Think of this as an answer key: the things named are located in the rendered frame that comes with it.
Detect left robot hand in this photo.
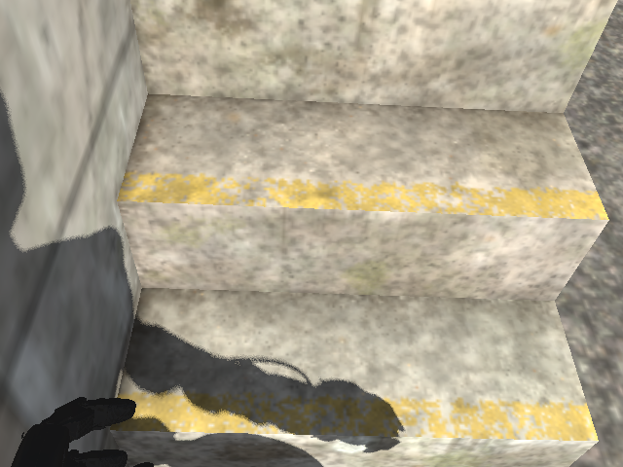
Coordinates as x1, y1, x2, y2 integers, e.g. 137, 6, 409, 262
11, 397, 154, 467

